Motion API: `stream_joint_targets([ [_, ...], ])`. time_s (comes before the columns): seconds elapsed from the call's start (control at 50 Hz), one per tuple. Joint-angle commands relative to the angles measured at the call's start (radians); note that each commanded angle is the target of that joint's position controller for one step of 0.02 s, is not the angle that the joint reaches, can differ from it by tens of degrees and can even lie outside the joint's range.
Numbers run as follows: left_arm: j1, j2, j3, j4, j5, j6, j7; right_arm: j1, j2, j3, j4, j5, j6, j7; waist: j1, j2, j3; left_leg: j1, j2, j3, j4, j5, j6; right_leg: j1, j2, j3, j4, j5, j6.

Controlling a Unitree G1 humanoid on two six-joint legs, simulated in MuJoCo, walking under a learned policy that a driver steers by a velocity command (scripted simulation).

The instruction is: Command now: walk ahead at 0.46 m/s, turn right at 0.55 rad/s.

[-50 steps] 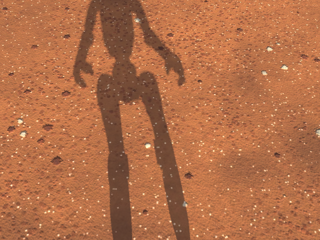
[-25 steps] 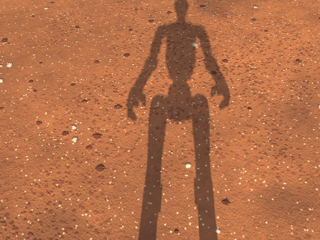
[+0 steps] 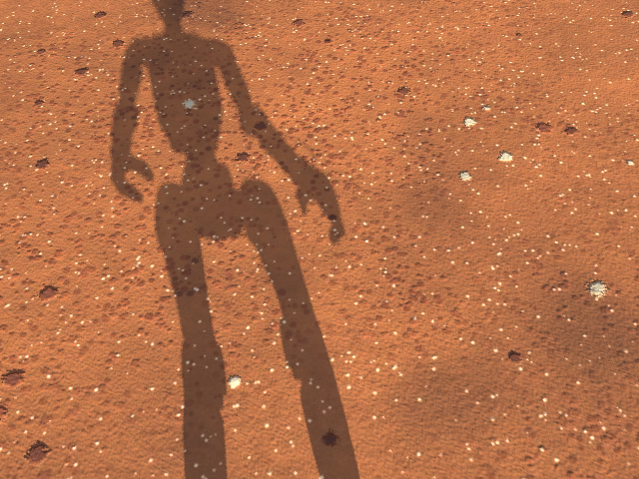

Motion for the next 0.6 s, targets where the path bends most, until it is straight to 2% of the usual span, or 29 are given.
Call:
stream_joint_targets([
  [0.02, 0.085, 0.136, 0.033, -0.05, 0.022, -0.019, 0.01, -0.067, -0.13, -0.027, -0.12, -0.026, -0.047, -0.006, 0.043, -0.071, -0.095, -0.388, 0.066, -0.075, 0.004, 0.139, 0.04, 0.362, -0.262, 0.496, -0.402, -0.11, -0.18],
  [0.04, 0.059, 0.133, 0.032, -0.065, 0.029, -0.019, 0.014, -0.054, -0.128, -0.029, -0.119, -0.027, -0.036, -0.002, 0.021, -0.104, -0.088, -0.343, 0.067, -0.075, -0.026, 0.167, 0.033, 0.303, -0.243, 0.469, -0.424, -0.062, -0.188],
  [0.1, 0.069, 0.135, 0.034, -0.057, 0.015, -0.028, 0.028, -0.071, -0.099, -0.023, -0.119, -0.041, -0.011, 0.0, 0.01, -0.071, -0.057, -0.326, 0.046, -0.046, -0.142, 0.251, -0.008, 0.222, -0.205, 0.365, -0.454, 0.083, -0.196],
  [0.16, 0.108, 0.121, 0.026, -0.021, 0.014, -0.033, 0.041, -0.152, -0.06, -0.005, -0.126, -0.038, -0.008, 0.007, 0.045, -0.076, -0.033, -0.345, 0.043, -0.027, -0.355, 0.46, -0.032, 0.244, -0.178, 0.253, -0.464, 0.191, -0.159],
  [0.2, 0.137, 0.126, 0.024, 0.001, 0.011, -0.034, 0.044, -0.218, -0.04, 0.005, -0.134, -0.027, -0.014, 0.017, 0.079, -0.089, -0.022, -0.302, 0.027, -0.004, -0.477, 0.582, -0.027, 0.242, -0.165, 0.199, -0.467, 0.191, -0.13],
  [0.26, 0.193, 0.14, 0.024, 0.037, 0.01, -0.037, 0.043, -0.308, -0.037, 0.013, -0.155, -0.009, -0.02, 0.035, 0.121, -0.075, 0.017, -0.307, 0.017, 0.009, -0.574, 0.642, -0.001, 0.301, -0.204, 0.19, -0.483, 0.163, -0.124],
  [0.34, 0.243, 0.148, 0.027, 0.081, 0.015, -0.02, 0.043, -0.372, -0.039, 0.018, -0.188, -0.003, -0.026, 0.065, 0.139, -0.055, 0.041, -0.411, -0.004, 0.017, -0.643, 0.524, 0.055, 0.503, -0.269, 0.166, -0.427, 0.304, -0.116],
  [0.38, 0.238, 0.157, 0.03, 0.087, 0.015, -0.01, 0.048, -0.355, -0.045, 0.017, -0.194, -0.001, -0.027, 0.078, 0.117, -0.068, 0.016, -0.371, -0.04, 0.038, -0.66, 0.426, 0.089, 0.56, -0.278, 0.131, -0.361, 0.522, -0.098],
  [0.4, 0.228, 0.167, 0.032, 0.084, 0.018, -0.007, 0.052, -0.316, -0.061, 0.009, -0.188, -0.003, -0.024, 0.078, 0.092, -0.087, -0.026, -0.296, -0.075, 0.063, -0.654, 0.379, 0.108, 0.574, -0.271, 0.109, -0.302, 0.726, -0.086],
  [0.42, 0.22, 0.178, 0.034, 0.08, 0.022, -0.001, 0.057, -0.243, -0.089, -0.005, -0.173, -0.006, -0.021, 0.075, 0.051, -0.108, -0.09, -0.19, -0.115, 0.093, -0.641, 0.339, 0.13, 0.588, -0.259, 0.089, -0.201, 0.941, -0.073],
  [0.44, 0.193, 0.181, 0.031, 0.07, 0.024, 0.007, 0.062, -0.106, -0.127, -0.026, -0.141, -0.008, -0.017, 0.067, -0.03, -0.103, -0.176, -0.001, -0.143, 0.11, -0.673, 0.377, 0.162, 0.548, -0.227, 0.046, -0.021, 1.056, -0.046],
  [0.46, 0.181, 0.165, 0.021, 0.045, 0.037, 0.005, 0.07, 0.056, -0.177, -0.043, -0.118, -0.011, -0.011, 0.056, -0.105, -0.061, -0.288, 0.314, -0.028, -0.053, -0.648, 0.431, 0.222, 0.336, -0.206, 0.03, 0.234, 0.863, -0.014],
  [0.48, 0.299, 0.056, -0.013, 0.017, 0.047, -0.018, 0.055, 0.132, -0.269, -0.066, -0.109, -0.013, -0.01, 0.055, -0.046, 0.195, -0.418, 0.71, 0.235, -0.584, -0.679, 0.286, 0.423, -0.111, -0.003, 0.018, 0.66, 0.103, 0.083],
  [0.5, 0.254, 0.103, -0.013, 0.022, 0.036, -0.048, 0.041, 0.156, -0.172, -0.045, -0.096, 0.003, -0.004, 0.051, -0.084, 0.16, -0.464, 0.785, 0.263, -0.778, -0.813, 0.18, 0.423, -0.26, 0.028, 0.149, 0.753, -0.295, 0.081],
  [0.52, 0.141, 0.15, 0.0, -0.02, -0.005, -0.071, 0.026, 0.096, -0.143, -0.034, -0.108, -0.001, 0.005, 0.041, -0.091, 0.107, -0.3, 0.669, 0.236, -0.636, -0.843, 0.146, 0.369, -0.347, -0.037, 0.172, 0.757, -0.231, 0.07],
  [0.54, 0.078, 0.141, -0.007, -0.04, -0.006, -0.086, 0.023, 0.036, -0.135, -0.032, -0.123, -0.008, 0.011, 0.036, -0.068, 0.004, -0.199, 0.514, 0.199, -0.533, -0.867, 0.205, 0.341, -0.339, -0.078, 0.153, 0.688, -0.167, 0.062],
  [0.56, 0.05, 0.133, -0.004, -0.046, 0.016, -0.091, 0.026, -0.01, -0.121, -0.026, -0.132, -0.011, 0.014, 0.035, -0.032, -0.056, -0.113, 0.371, 0.159, -0.458, -0.893, 0.307, 0.327, -0.312, -0.103, 0.135, 0.595, -0.132, 0.069],
  [0.58, 0.064, 0.132, 0.001, -0.049, 0.029, -0.085, 0.029, -0.036, -0.11, -0.02, -0.143, -0.022, 0.014, 0.032, 0.005, -0.036, -0.09, 0.277, 0.131, -0.409, -0.919, 0.392, 0.324, -0.251, -0.126, 0.132, 0.541, -0.105, 0.08],
  [0.6, 0.085, 0.124, 0.001, -0.049, 0.036, -0.076, 0.031, -0.056, -0.108, -0.02, -0.15, -0.023, 0.015, 0.03, 0.029, -0.006, -0.08, 0.217, 0.11, -0.388, -0.94, 0.435, 0.33, -0.215, -0.132, 0.126, 0.5, -0.099, 0.097],
])
Keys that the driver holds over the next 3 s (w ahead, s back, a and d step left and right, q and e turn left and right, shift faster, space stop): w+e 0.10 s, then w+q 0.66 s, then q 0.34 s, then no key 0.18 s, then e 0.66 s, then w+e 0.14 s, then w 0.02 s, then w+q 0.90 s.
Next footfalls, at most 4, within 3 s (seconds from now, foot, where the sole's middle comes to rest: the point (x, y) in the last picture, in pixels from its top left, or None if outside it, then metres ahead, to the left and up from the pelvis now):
0.46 left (294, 478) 0.45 0.10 -0.76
0.90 right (374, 341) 0.74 -0.08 -0.76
1.32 left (271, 392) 0.63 0.15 -0.76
1.72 right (378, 364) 0.69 -0.08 -0.76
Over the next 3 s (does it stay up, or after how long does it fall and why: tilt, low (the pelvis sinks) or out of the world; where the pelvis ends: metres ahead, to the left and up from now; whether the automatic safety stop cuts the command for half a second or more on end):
stays up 1.02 0.06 0.02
